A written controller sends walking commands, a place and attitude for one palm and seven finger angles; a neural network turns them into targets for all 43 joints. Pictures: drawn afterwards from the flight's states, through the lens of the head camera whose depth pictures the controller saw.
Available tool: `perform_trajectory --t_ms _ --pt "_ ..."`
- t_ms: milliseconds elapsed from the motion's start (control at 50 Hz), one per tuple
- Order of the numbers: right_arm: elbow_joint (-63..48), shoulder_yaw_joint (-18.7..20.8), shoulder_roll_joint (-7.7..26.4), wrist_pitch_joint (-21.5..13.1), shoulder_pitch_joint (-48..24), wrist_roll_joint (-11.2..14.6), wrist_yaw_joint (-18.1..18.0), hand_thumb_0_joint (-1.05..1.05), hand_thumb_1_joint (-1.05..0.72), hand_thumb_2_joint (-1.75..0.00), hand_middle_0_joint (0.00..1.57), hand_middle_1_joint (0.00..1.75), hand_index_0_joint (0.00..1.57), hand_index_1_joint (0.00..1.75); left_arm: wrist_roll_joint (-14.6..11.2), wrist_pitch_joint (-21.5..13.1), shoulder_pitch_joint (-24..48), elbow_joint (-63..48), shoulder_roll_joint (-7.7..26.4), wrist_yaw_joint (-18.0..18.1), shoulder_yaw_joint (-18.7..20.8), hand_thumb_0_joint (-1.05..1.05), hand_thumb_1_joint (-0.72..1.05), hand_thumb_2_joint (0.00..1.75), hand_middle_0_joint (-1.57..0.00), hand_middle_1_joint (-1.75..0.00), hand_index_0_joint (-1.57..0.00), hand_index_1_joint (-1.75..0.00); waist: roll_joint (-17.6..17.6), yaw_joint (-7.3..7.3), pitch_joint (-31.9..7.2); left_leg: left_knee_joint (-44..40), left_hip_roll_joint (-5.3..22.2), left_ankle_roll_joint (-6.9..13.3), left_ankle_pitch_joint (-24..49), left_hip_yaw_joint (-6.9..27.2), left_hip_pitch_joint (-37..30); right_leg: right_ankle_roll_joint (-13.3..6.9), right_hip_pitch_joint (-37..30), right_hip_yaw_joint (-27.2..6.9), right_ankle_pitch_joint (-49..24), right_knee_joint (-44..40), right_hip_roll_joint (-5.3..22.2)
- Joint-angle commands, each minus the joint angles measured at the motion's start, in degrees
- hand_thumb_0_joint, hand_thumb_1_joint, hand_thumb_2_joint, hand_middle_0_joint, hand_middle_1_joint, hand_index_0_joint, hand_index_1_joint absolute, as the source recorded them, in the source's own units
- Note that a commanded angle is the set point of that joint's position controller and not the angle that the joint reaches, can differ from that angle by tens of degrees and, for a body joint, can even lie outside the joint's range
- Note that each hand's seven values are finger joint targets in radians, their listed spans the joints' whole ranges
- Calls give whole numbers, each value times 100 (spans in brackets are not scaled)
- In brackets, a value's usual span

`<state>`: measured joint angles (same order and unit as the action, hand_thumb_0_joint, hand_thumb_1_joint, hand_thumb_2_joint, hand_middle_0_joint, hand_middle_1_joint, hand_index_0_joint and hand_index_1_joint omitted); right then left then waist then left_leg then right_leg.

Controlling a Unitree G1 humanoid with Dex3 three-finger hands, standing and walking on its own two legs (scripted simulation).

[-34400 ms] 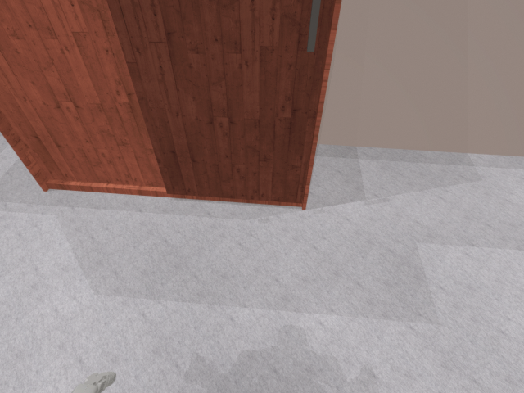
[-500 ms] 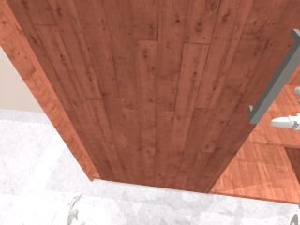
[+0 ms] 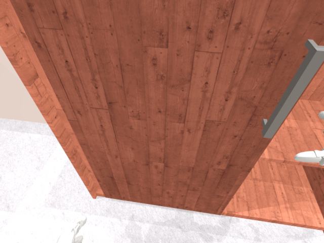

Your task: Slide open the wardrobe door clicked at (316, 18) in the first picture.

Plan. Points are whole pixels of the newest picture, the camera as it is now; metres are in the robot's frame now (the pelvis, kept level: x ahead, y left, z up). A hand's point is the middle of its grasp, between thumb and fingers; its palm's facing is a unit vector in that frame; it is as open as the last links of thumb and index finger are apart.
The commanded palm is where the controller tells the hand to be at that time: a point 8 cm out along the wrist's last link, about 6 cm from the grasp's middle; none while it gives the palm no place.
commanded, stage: slip the hand off the handle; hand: right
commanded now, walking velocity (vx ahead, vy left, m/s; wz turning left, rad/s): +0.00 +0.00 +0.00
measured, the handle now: (285, 95) +0.42 -0.27 +0.19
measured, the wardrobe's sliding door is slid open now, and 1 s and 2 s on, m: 0.59 0.59 0.59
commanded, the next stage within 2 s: draw the hand back to the body in 0.50 s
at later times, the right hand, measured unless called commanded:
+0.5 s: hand out of the picture +0.24 -0.31 +0.18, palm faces +0.44 +0.88 -0.14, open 14.7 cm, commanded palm +0.20 -0.34 +0.18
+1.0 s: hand out of the picture +0.22 -0.28 +0.18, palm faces +0.19 +0.98 -0.04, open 14.7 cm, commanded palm +0.18 -0.31 +0.18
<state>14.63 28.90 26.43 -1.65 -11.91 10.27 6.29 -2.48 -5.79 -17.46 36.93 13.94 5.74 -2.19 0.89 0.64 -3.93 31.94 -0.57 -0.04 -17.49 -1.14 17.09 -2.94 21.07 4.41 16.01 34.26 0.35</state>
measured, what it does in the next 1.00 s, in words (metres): stands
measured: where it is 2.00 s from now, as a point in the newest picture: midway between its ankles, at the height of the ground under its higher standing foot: outside the picture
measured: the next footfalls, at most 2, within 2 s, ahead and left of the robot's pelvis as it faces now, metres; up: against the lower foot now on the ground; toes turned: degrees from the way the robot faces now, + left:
none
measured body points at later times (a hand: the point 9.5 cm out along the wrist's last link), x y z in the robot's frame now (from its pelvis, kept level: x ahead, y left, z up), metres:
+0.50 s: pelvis -0.01 +0.02 +0.00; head -0.04 +0.02 +0.45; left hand +0.19 +0.23 -0.06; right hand +0.21 -0.35 +0.19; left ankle -0.01 +0.12 -0.73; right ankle +0.02 -0.08 -0.73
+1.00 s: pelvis +0.00 +0.02 +0.00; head -0.04 +0.04 +0.45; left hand +0.20 +0.25 -0.05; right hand +0.20 -0.33 +0.19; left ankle -0.01 +0.12 -0.73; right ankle +0.02 -0.08 -0.73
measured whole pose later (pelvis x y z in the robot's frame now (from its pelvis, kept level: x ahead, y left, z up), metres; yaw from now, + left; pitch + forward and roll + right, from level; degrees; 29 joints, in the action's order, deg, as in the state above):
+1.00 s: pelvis +0.00 +0.02 +0.00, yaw -2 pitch -2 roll +1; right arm -0.6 31.1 27.2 11.3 5.1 24.0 23.2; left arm -5.2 -13.1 -13.6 33.9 15.9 6.3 -3.6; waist 2.8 3.0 -4.1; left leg 29.4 -1.6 1.5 -17.1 -3.1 10.3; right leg -1.2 14.9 2.2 15.0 31.9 1.0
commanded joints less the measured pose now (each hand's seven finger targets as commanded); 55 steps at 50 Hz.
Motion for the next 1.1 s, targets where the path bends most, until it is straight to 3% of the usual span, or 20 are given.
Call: perform_trajectory --t_ms 0,40,60,80,160,260,280,320,360,400,480,600,620,640,700,760,780,880,980,1080 --pt "-2308 235 1559 -380 -1498 -4 -198 0 55 -20 25 115 25 115 42 -438 793 -931 782 53 295 0 90 90 -20 -30 -20 -30 835 215 -1231 -329 -133 178 1046 -175 209 171 -1417 -690 -1579 -564 122" --pt "-2535 -115 1167 -416 -1247 36 -152 0 55 -20 25 115 25 115 46 -516 842 -891 746 63 283 0 90 90 -20 -30 -20 -30 922 151 -1177 -324 -139 169 947 -199 378 224 -1601 -781 -1520 -560 158" --pt "-2380 -242 1036 -375 -1234 83 -104 0 55 -20 25 115 25 115 40 -538 844 -841 761 95 264 0 90 90 -20 -30 -20 -30 730 93 -1037 -363 -136 150 804 -205 458 213 -1532 -820 -1165 -609 149" --pt "-2198 -208 1068 -323 -1262 129 -64 0 55 -20 25 115 25 115 22 -536 833 -770 791 144 248 0 90 90 -20 -30 -20 -30 489 60 -796 -462 -132 150 711 -188 440 177 -1356 -794 -858 -653 150" --pt "-2017 -226 1097 -57 -1547 245 54 0 55 -20 25 115 25 115 -46 -595 1026 -730 795 303 187 0 90 90 -20 -30 -20 -30 238 50 -489 -597 -67 136 268 -151 438 155 -1122 -902 65 -900 77" --pt "-2400 -9 1305 -67 -1242 161 -39 0 55 -20 25 115 25 115 -6 -647 1173 -776 694 279 126 0 90 90 -20 -30 -20 -30 594 223 -805 -635 -47 174 473 -122 142 153 -1295 -791 -359 -829 15" --pt "-2435 180 1473 -122 -1058 169 -65 0 55 -20 25 115 25 115 9 -644 1144 -762 707 256 126 0 90 90 -20 -30 -20 -30 513 281 -878 -655 -63 184 541 -110 20 144 -1266 -754 -499 -779 13" --pt "-2562 196 1366 -193 -715 218 -40 0 55 -20 25 115 25 115 11 -667 1197 -827 661 219 112 0 90 90 -20 -30 -20 -30 494 313 -894 -633 -60 176 702 -122 -57 137 -1262 -686 -748 -724 -1" --pt "-2568 148 1281 -199 -576 272 24 0 55 -20 25 115 25 115 -6 -681 1255 -833 651 209 93 0 90 90 -20 -30 -20 -30 608 295 -757 -656 -67 166 654 -120 -9 141 -1223 -641 -671 -727 -15" --pt "-2443 360 1493 -176 -655 338 60 0 55 -20 25 115 25 115 -20 -689 1251 -798 691 223 104 0 90 90 -20 -30 -20 -30 471 278 -621 -710 -46 146 590 -84 -12 128 -1074 -614 -579 -716 -8" --pt "-2309 270 1437 -63 -815 384 145 0 55 -20 25 115 25 115 -44 -725 1271 -758 698 296 102 0 90 90 -20 -30 -20 -30 399 199 -425 -791 -29 123 395 -50 81 110 -1022 -600 -370 -709 -13" --pt "-2183 260 1575 -166 -1019 355 204 0 55 -20 25 115 25 115 -32 -818 1215 -716 743 348 119 0 90 90 -20 -30 -20 -30 391 195 -590 -770 29 95 214 50 76 77 -935 -600 -267 -637 -50" --pt "-1619 30 1382 158 -899 871 801 0 55 -20 25 115 25 115 -167 -864 1254 -702 847 391 76 0 90 90 -20 -30 -20 -30 355 65 -833 -876 74 90 362 110 -337 73 -1069 -611 -262 -712 -19" --pt "-1843 157 1595 291 -1105 998 1123 0 55 -20 25 115 25 115 -223 -908 1305 -774 817 440 75 0 90 90 -20 -30 -20 -30 339 161 -915 -889 74 69 531 116 -472 49 -1118 -622 -384 -693 -28" --pt "-1936 544 2060 569 -892 1180 1673 0 55 -20 25 115 25 115 -227 -994 1362 -871 830 459 50 0 90 90 -20 -30 -20 -30 473 283 -1128 -829 119 38 1168 205 -725 22 -1201 -599 -861 -596 -35" --pt "-2067 721 2139 710 -403 1326 2098 0 55 -20 25 115 25 115 -242 -1056 1346 -1027 789 322 21 0 90 90 -20 -30 -20 -30 470 370 -922 -756 83 3 1640 142 -692 33 -1229 -627 -1191 -595 -54" --pt "-2147 1006 2314 723 -53 1362 2046 0 55 -20 25 115 25 115 -217 -1072 1329 -1094 788 255 45 0 90 90 -20 -30 -20 -30 424 486 -959 -746 92 14 1726 168 -795 51 -1175 -621 -1292 -560 -51" --pt "-2274 1003 1680 921 871 1558 1720 0 55 -20 25 115 25 115 -248 -1085 1341 -1273 769 51 88 0 90 90 -20 -30 -20 -30 41 507 -451 -816 33 14 1337 36 -441 99 -1048 -586 -1071 -623 -26" --pt "-3107 307 1158 1089 428 1425 1575 0 55 -20 25 115 25 115 -281 -1099 1340 -1305 758 72 89 0 90 90 -20 -30 -20 -30 443 284 -341 -880 -21 16 915 22 -99 79 -1342 -588 -787 -653 -2" --pt "-4125 363 1422 812 372 1271 1435 0 41 -27 25 107 25 107 -196 -1215 1303 -1224 732 176 46 0 90 90 -20 -30 -20 -30 609 294 -655 -869 -90 92 1071 -92 -307 49 -1644 -670 -1011 -718 -22"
